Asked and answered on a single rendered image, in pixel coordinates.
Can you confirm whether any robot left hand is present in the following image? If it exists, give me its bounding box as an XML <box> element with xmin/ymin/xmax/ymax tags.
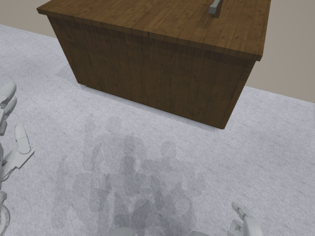
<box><xmin>0</xmin><ymin>82</ymin><xmax>35</xmax><ymax>190</ymax></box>

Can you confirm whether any tap lever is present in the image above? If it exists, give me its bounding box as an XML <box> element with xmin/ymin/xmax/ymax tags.
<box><xmin>209</xmin><ymin>0</ymin><xmax>221</xmax><ymax>14</ymax></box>

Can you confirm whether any counter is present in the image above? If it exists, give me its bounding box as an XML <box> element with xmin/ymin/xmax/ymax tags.
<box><xmin>37</xmin><ymin>0</ymin><xmax>271</xmax><ymax>130</ymax></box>

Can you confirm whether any robot right hand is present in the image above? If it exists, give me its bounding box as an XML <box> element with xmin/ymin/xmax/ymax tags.
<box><xmin>227</xmin><ymin>202</ymin><xmax>264</xmax><ymax>236</ymax></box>

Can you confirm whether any robot left forearm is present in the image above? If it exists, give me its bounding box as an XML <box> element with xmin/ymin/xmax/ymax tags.
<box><xmin>0</xmin><ymin>191</ymin><xmax>10</xmax><ymax>236</ymax></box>

